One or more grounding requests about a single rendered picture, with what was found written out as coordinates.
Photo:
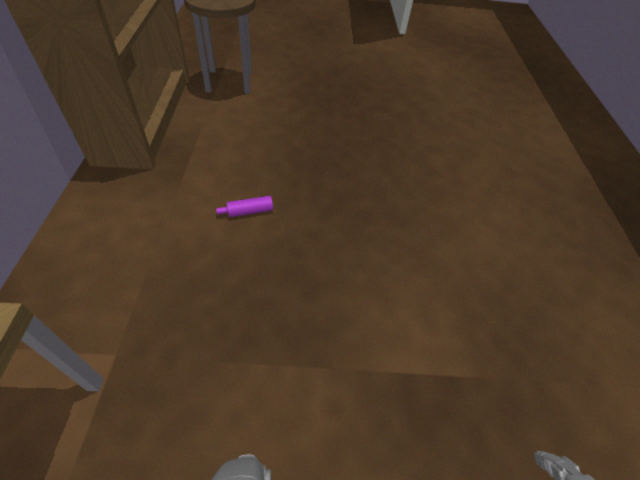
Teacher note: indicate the chair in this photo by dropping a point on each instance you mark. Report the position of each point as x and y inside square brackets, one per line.
[18, 323]

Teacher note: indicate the right robot hand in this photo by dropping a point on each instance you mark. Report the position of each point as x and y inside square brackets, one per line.
[559, 468]

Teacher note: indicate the stool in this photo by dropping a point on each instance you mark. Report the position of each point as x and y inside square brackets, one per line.
[221, 9]

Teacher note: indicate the bookshelf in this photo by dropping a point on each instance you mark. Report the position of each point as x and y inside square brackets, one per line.
[116, 68]

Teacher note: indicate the bottle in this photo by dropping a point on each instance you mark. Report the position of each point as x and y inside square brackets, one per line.
[247, 206]

